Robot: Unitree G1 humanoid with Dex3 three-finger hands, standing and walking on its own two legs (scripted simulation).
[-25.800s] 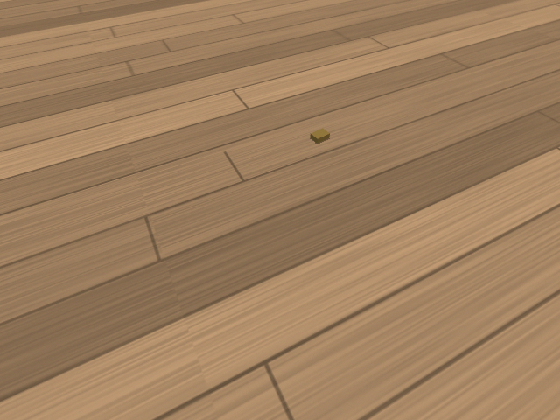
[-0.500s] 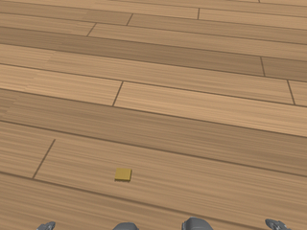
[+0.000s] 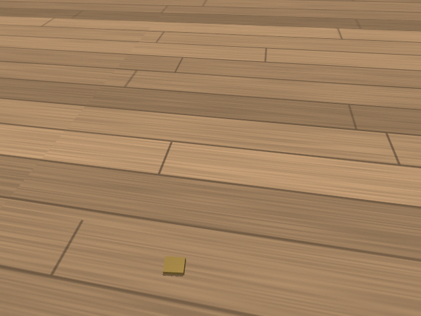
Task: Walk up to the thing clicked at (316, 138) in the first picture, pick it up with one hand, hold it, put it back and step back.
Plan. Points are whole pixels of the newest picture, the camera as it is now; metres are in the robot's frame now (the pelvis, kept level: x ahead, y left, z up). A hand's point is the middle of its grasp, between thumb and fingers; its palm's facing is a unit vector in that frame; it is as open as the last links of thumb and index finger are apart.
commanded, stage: walk up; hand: left
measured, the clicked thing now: (174, 265) +0.47 +0.23 -0.75
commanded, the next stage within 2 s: stand in 0.02 s
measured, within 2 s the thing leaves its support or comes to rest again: neither
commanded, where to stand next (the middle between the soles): +0.09 +0.00 m, yaw -2 degrees
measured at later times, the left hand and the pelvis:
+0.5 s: hand out of the picture +0.09 +0.23 -0.14, palm faces -0.03 -0.94 -0.35, open 7.4 cm; pelvis +0.00 -0.02 +0.01, yaw +0 degrees
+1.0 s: hand out of the picture +0.08 +0.23 -0.14, palm faces -0.03 -0.94 -0.34, open 7.4 cm; pelvis +0.01 -0.02 +0.01, yaw +0 degrees
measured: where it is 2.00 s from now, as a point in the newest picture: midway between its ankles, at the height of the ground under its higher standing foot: outside the picture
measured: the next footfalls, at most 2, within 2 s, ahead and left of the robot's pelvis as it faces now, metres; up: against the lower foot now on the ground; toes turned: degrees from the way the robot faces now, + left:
left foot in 1.30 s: -0.02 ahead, +0.12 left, +0.00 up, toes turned +0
right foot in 1.70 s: -0.10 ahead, -0.11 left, +0.00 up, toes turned -1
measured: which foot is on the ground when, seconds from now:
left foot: down 0.00-1.00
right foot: down 0.00-1.00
